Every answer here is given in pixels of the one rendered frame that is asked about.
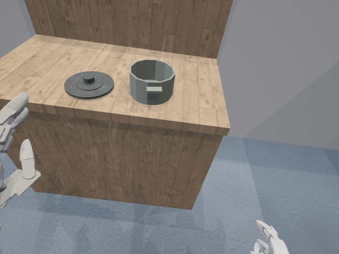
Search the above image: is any right robot hand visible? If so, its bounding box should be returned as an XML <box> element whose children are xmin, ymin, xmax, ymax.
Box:
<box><xmin>251</xmin><ymin>220</ymin><xmax>289</xmax><ymax>254</ymax></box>

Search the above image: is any table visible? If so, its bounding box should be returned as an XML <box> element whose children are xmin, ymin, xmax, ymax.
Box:
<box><xmin>0</xmin><ymin>0</ymin><xmax>233</xmax><ymax>210</ymax></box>

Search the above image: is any lid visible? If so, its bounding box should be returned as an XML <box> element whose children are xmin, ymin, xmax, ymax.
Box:
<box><xmin>64</xmin><ymin>71</ymin><xmax>114</xmax><ymax>99</ymax></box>

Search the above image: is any left robot hand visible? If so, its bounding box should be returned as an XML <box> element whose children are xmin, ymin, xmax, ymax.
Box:
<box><xmin>0</xmin><ymin>93</ymin><xmax>41</xmax><ymax>209</ymax></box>

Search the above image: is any pot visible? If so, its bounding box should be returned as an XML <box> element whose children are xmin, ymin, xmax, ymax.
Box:
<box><xmin>129</xmin><ymin>59</ymin><xmax>175</xmax><ymax>105</ymax></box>

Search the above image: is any knob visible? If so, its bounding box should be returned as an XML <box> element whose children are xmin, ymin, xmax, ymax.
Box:
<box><xmin>83</xmin><ymin>74</ymin><xmax>95</xmax><ymax>83</ymax></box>

